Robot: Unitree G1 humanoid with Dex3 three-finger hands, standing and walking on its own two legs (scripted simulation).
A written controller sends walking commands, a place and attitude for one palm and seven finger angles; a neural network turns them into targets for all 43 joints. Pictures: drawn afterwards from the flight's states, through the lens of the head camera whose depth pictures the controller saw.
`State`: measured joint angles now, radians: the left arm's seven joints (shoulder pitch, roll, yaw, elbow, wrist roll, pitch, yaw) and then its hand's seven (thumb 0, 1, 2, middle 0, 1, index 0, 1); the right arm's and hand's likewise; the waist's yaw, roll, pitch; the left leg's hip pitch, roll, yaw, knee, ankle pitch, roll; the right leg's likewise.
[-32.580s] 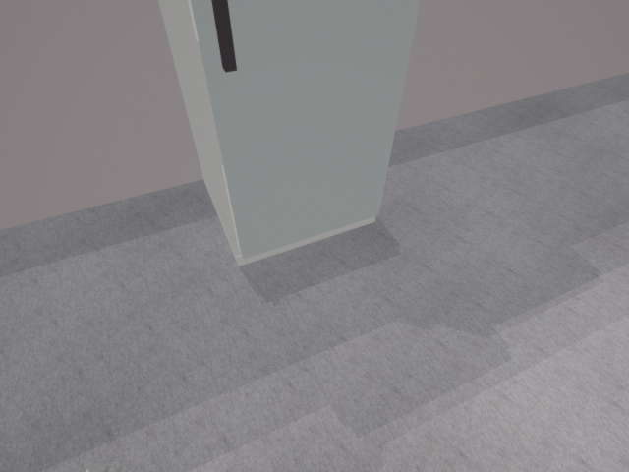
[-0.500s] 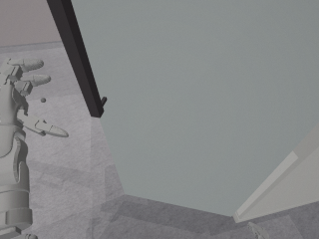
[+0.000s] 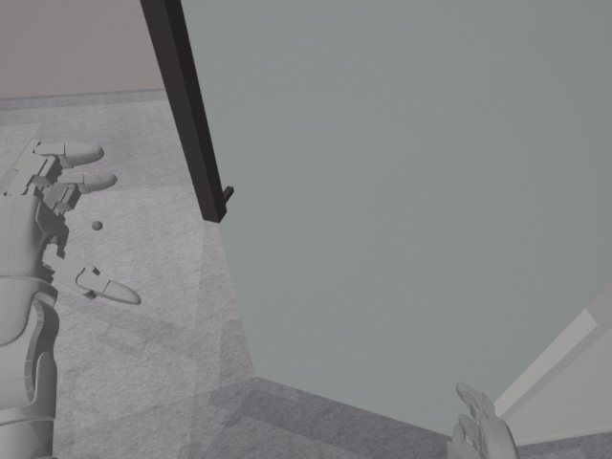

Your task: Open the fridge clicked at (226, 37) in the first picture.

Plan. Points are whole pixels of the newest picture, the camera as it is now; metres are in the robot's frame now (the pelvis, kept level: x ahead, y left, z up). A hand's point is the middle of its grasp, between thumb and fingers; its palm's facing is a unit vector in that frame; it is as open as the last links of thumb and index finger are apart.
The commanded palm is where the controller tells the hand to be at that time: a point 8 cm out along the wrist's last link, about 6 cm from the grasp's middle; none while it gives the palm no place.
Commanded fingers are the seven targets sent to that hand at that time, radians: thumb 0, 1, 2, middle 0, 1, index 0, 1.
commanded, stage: draw the hand back to the body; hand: left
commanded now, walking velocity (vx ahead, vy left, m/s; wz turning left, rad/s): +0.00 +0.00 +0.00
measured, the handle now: (201, 117) +0.45 +0.20 +0.24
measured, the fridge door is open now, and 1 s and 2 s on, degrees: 65 65 65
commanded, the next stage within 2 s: step back with the hand held close in 1.56 s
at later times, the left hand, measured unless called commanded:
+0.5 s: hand (88, 262) +0.24 +0.26 +0.19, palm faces +0.14 -0.99 -0.07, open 14.6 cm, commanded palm +0.20 +0.30 +0.19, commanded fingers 0.00 -0.30 0.32 -0.24 -1.00 -0.24 -1.00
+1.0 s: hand (74, 276) +0.23 +0.27 +0.18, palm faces +0.44 -0.82 -0.36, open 10.6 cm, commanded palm +0.18 +0.31 +0.18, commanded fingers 0.00 0.61 0.76 -0.21 -0.47 -0.21 -0.47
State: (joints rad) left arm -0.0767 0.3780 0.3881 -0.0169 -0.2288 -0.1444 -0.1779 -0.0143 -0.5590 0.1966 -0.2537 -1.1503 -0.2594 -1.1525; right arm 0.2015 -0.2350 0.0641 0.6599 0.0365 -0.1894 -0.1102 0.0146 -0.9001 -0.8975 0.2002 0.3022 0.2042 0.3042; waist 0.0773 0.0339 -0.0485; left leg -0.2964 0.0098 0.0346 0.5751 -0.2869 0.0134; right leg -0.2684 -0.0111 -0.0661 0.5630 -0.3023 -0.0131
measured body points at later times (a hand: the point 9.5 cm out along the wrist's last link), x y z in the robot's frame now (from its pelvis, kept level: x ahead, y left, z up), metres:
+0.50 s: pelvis +0.00 +0.00 +0.00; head -0.04 -0.02 +0.45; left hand +0.23 +0.31 +0.20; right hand +0.22 -0.21 -0.05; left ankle +0.01 +0.11 -0.73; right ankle +0.00 -0.11 -0.73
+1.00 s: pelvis +0.02 +0.01 +0.01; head +0.00 +0.00 +0.46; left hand +0.20 +0.32 +0.20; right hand +0.19 -0.21 -0.08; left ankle +0.01 +0.11 -0.73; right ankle +0.00 -0.11 -0.73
